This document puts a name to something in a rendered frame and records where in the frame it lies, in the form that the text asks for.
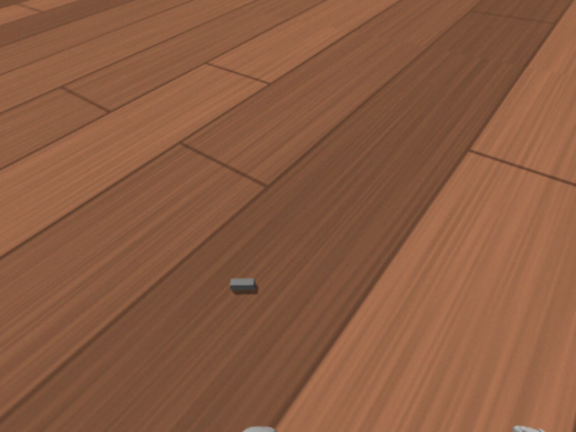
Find small box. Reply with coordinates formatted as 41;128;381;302
229;278;256;290

